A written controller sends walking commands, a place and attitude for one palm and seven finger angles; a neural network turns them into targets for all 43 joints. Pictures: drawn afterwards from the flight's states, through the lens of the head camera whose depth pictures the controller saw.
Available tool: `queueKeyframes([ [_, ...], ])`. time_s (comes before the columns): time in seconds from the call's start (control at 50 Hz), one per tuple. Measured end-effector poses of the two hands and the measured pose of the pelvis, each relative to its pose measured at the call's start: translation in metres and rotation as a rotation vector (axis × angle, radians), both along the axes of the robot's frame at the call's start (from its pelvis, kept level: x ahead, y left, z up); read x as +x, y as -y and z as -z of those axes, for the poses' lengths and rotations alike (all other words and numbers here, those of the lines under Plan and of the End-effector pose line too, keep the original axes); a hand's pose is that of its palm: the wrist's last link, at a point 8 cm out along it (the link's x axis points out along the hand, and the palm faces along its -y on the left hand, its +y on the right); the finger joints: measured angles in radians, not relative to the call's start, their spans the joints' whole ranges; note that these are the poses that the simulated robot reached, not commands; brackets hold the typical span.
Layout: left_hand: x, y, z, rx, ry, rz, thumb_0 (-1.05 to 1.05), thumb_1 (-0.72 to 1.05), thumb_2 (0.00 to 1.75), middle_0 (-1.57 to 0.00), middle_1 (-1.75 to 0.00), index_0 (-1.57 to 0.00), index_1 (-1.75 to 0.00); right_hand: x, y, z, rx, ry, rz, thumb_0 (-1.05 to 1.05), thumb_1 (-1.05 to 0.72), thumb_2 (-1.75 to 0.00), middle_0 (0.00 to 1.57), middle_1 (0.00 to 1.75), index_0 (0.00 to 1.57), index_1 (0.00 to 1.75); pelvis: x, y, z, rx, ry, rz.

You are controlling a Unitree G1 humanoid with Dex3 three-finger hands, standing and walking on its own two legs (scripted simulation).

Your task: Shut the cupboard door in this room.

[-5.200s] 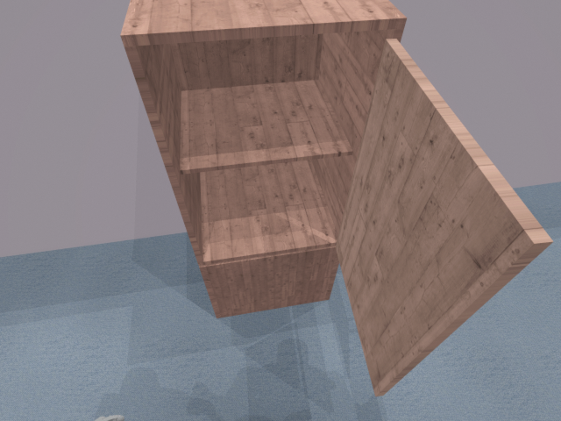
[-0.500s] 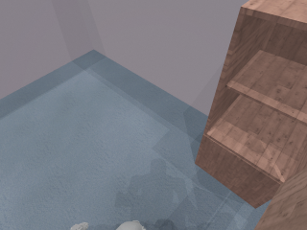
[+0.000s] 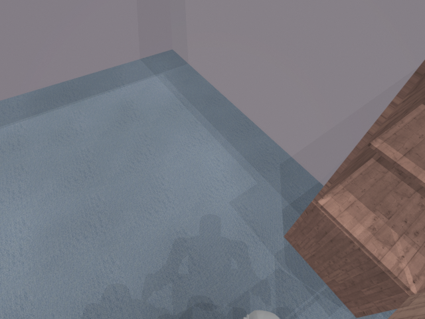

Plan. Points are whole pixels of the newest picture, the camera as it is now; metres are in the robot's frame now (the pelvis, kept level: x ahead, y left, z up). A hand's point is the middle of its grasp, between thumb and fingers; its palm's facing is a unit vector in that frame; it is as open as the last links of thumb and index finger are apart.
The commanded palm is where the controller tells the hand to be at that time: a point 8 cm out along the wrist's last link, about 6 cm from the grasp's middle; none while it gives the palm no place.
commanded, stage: stand and wait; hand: left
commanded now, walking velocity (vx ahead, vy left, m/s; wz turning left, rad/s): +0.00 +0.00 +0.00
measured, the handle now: out of the picture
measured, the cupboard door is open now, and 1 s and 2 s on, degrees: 85 85 84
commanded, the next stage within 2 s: turn or walk to find it in 0.02 s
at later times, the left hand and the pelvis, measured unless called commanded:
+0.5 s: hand out of the picture +0.04 +0.16 -0.17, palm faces -0.07 -0.97 -0.22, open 7.3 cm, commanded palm none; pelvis +0.00 -0.02 +0.00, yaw -9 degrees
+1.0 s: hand (158, 293) +0.19 +0.12 -0.16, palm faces -0.40 -0.87 -0.29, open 7.4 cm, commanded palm none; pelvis -0.01 -0.03 -0.02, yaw -25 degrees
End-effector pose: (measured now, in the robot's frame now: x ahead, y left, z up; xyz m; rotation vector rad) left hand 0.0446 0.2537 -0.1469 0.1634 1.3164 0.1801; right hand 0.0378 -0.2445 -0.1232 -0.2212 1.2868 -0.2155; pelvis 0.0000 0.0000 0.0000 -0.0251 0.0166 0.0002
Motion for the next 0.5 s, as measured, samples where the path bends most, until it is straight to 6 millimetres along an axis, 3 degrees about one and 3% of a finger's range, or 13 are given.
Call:
queueKeyframes([
  [0.16, 0.016, 0.023, -0.008, -0.013, 0.062, 0.018, 0.01, 0.91, 0.9, -0.2, -0.3, -0.2, -0.3, 0.021, -0.007, 0.007, 0.049, 0.074, -0.011, 0.0, -0.92, -0.9, 0.2, 0.3, 0.21, 0.3, 0.003, 0.007, -0.001, 0.021, 0.018, 0.013],
  [0.3, 0.008, 0.053, -0.007, 0.002, 0.023, 0.063, 0.0, 0.92, 0.9, -0.2, -0.3, -0.2, -0.3, 0.01, 0.011, 0.032, 0.107, 0.066, 0.067, 0.0, -0.92, -0.9, 0.2, 0.3, 0.2, 0.3, 0.005, 0.026, 0.009, 0.033, 0.02, 0.083],
  [0.4, -0.003, 0.056, -0.011, 0.006, -0.026, 0.067, 0.0, 0.92, 0.9, -0.2, -0.3, -0.2, -0.3, -0.003, 0.022, 0.027, 0.091, 0.015, 0.098, 0.0, -0.92, -0.9, 0.2, 0.3, 0.2, 0.3, 0.003, 0.03, 0.004, 0.034, 0.011, 0.116],
  [0.5, -0.005, 0.045, -0.008, 0.001, -0.071, 0.094, 0.01, 0.91, 0.9, -0.21, -0.3, -0.2, -0.3, -0.008, 0.024, 0.02, 0.064, 0.007, 0.125, 0.0, -0.91, -0.9, 0.2, 0.3, 0.2, 0.3, 0.001, 0.023, 0.003, 0.031, 0.001, 0.157],
])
